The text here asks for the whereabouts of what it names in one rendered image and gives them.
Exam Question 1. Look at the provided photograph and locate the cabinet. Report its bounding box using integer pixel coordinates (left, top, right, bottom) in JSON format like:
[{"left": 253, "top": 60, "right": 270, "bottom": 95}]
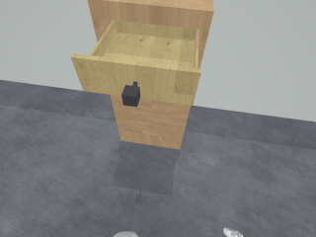
[{"left": 87, "top": 0, "right": 214, "bottom": 150}]

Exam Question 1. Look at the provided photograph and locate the handle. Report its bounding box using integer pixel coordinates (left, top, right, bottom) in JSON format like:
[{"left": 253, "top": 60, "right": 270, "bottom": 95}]
[{"left": 121, "top": 81, "right": 140, "bottom": 107}]

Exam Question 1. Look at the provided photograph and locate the right robot hand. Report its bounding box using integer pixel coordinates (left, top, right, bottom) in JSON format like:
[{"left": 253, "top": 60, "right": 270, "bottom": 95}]
[{"left": 223, "top": 227, "right": 243, "bottom": 237}]

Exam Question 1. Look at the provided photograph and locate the drawer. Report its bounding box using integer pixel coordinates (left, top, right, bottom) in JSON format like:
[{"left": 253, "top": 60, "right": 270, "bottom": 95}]
[{"left": 70, "top": 20, "right": 201, "bottom": 106}]

